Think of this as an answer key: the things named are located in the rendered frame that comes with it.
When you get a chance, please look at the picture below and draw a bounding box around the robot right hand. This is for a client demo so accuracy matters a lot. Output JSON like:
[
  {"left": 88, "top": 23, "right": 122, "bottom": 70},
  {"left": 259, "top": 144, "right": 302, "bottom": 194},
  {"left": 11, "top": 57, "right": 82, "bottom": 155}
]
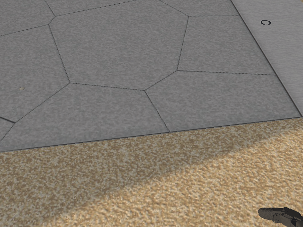
[{"left": 258, "top": 206, "right": 303, "bottom": 227}]

